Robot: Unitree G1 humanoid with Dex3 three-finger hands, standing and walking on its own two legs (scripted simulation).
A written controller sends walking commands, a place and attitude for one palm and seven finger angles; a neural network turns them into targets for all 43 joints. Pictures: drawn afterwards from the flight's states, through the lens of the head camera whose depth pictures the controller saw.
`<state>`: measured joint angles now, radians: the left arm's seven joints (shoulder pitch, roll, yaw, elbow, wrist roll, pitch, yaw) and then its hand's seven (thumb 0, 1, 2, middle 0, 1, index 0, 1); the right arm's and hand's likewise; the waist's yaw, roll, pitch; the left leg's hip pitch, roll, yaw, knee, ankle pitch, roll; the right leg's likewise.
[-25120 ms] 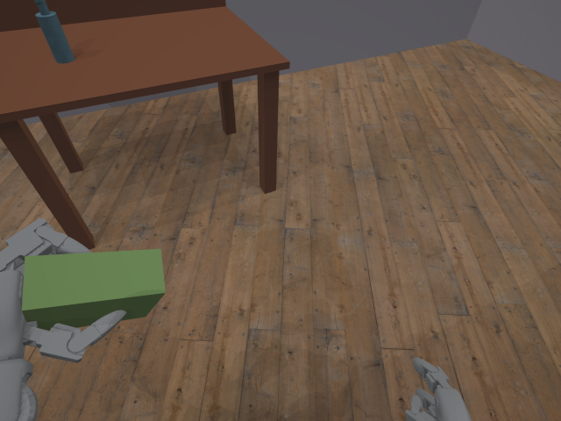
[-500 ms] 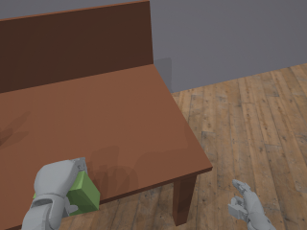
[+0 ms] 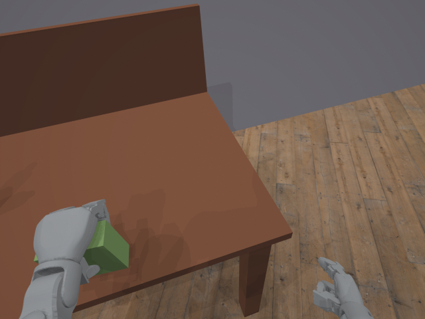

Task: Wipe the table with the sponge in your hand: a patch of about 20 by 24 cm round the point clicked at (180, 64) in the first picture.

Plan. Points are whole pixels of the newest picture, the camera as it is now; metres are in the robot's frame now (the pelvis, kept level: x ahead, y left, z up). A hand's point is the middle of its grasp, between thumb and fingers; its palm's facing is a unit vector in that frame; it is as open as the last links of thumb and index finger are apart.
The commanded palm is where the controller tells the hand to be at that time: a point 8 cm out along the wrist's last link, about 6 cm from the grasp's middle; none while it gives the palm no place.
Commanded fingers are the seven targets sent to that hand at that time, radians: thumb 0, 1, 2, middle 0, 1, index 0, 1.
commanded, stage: move the sponge above the wiping area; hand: left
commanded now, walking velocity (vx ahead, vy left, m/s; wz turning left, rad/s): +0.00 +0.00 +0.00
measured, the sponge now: (92, 255) +0.20 +0.28 +0.02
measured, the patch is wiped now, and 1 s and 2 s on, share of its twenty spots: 0.00 0.00 0.00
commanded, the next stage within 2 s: lower the sponge onto the table in 0.70 s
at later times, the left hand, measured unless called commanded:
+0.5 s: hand (66, 233) +0.20 +0.31 +0.08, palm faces +0.13 -0.07 -0.99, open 9.3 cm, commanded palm +0.16 +0.29 +0.12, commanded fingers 0.00 0.10 1.30 -1.20 -1.60 -1.20 -1.60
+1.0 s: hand (72, 241) +0.20 +0.30 +0.06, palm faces +0.02 -0.14 -0.99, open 9.3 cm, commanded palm +0.16 +0.29 +0.12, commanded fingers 0.00 0.10 1.30 -1.20 -1.60 -1.20 -1.60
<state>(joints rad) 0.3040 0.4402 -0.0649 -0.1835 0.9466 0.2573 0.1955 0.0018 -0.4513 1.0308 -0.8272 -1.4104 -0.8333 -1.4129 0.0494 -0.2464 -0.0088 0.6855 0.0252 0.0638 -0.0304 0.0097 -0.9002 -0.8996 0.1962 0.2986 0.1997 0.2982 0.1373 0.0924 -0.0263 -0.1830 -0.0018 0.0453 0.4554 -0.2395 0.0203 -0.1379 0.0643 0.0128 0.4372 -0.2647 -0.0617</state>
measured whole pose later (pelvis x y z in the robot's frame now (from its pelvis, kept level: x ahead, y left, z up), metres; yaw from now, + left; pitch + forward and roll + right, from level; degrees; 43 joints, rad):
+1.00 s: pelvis -0.01 +0.00 +0.00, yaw +2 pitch -3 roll +0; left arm 0.16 0.42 -0.06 -0.03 0.85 0.49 0.10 0.00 -0.45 1.03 -0.83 -1.43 -0.83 -1.43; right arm 0.00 -0.25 0.03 0.70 0.07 0.10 -0.03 0.01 -0.90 -0.90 0.20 0.30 0.20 0.30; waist 0.09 0.12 -0.03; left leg -0.17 -0.02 0.02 0.41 -0.20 0.03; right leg -0.12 0.05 -0.01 0.41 -0.25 -0.05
